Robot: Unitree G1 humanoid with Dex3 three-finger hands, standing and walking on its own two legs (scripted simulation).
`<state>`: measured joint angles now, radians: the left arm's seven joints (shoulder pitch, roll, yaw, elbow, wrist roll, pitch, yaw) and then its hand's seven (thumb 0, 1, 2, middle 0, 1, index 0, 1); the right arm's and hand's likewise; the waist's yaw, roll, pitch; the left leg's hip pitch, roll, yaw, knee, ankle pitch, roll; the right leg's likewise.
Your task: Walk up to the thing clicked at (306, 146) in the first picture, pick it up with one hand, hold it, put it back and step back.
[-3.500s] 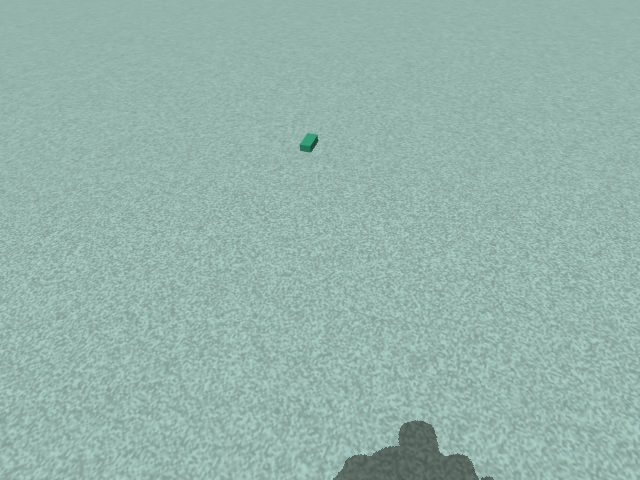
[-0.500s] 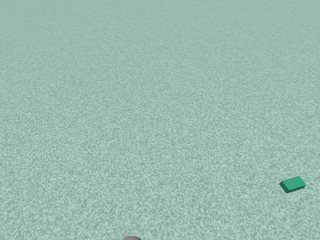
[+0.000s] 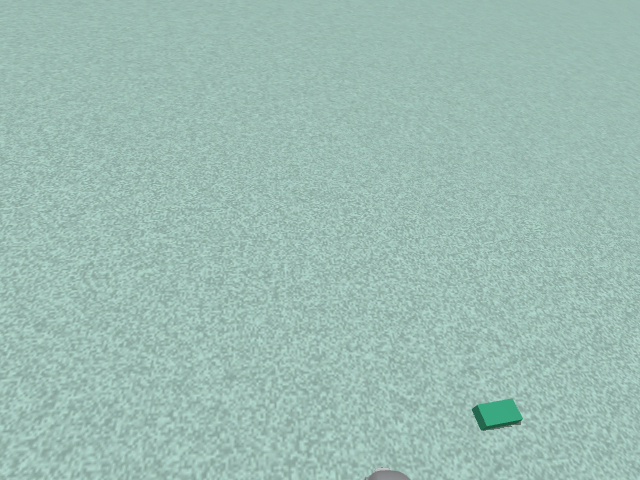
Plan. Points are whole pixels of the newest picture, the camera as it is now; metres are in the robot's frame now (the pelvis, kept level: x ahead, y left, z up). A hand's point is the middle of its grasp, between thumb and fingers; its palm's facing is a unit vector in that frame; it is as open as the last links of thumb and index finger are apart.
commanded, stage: walk up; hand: left
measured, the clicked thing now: (496, 414) +0.48 -0.64 -0.72
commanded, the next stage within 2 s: none
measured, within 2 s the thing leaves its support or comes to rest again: neither
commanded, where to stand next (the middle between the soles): +0.15 -0.93 m, yaw +10 degrees
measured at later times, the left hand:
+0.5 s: hand out of the picture +0.07 +0.05 -0.15, palm faces +0.07 -0.94 -0.33, open 7.4 cm
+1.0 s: hand out of the picture +0.13 -0.19 -0.14, palm faces +0.01 -0.94 -0.35, open 7.4 cm
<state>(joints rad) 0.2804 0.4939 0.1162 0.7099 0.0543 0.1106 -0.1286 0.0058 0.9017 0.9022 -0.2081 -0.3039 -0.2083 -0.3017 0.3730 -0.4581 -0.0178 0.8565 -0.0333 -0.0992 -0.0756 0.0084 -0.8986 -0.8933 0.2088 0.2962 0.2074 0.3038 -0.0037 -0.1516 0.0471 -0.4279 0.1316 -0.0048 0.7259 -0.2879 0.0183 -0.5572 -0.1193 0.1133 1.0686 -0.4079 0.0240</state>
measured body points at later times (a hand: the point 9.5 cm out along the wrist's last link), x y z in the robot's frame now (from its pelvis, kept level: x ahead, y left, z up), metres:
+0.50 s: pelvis +0.06 -0.23 +0.00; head +0.09 -0.19 +0.45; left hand +0.07 +0.10 -0.13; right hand +0.14 -0.56 -0.08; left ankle +0.11 -0.15 -0.71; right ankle +0.05 -0.29 -0.69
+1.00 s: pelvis +0.07 -0.47 +0.00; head +0.09 -0.46 +0.44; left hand +0.13 -0.14 -0.11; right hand +0.14 -0.84 -0.09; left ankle +0.10 -0.34 -0.66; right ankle +0.12 -0.59 -0.71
